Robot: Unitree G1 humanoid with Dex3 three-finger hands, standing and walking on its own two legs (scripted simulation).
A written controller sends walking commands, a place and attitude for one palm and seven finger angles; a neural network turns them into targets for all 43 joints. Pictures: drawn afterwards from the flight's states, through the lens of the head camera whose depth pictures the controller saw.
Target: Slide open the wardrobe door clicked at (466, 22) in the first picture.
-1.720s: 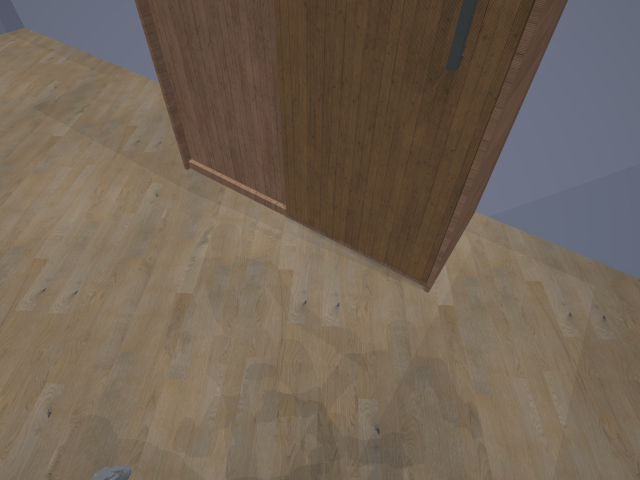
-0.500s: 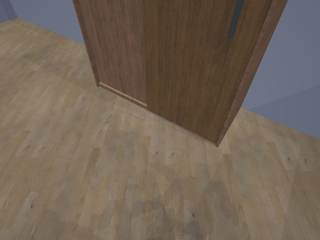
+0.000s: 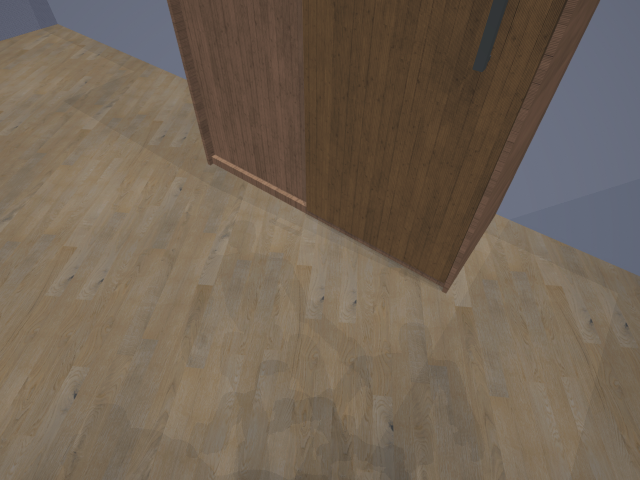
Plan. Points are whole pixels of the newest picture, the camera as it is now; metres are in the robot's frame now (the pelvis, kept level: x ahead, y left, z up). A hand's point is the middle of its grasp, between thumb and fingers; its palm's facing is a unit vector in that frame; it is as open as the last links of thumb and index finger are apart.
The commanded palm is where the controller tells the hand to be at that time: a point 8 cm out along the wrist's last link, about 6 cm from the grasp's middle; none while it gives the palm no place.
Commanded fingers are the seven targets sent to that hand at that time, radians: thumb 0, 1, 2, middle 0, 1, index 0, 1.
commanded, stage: walk to a spot facing it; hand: right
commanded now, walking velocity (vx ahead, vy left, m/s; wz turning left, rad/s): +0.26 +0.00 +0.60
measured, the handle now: (501, 7) +0.96 -0.34 +0.21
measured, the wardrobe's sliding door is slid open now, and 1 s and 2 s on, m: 0.00 0.00 0.00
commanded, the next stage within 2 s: none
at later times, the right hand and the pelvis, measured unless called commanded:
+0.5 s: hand out of the picture +0.05 -0.20 -0.18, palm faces -0.12 +0.98 -0.16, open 7.4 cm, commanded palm none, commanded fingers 0.00 -0.90 -0.90 0.20 0.30 0.20 0.30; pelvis +0.08 -0.02 +0.00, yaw +14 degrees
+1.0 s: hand (355, 296) +0.48 -0.05 -0.17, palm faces -0.60 +0.78 -0.15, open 7.4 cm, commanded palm none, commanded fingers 0.00 -0.90 -0.90 0.20 0.30 0.20 0.30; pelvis +0.25 +0.01 -0.01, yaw +34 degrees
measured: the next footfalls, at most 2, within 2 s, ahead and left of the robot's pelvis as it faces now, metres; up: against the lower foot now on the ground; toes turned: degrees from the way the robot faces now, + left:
right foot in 0.52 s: +0.20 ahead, -0.11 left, +0.00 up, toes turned +12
left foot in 1.08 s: +0.35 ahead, +0.19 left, +0.00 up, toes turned +45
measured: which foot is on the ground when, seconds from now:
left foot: down 0.00-0.52, up 0.54-1.00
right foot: down 0.00-0.16, up 0.18-0.50, down 0.52-1.00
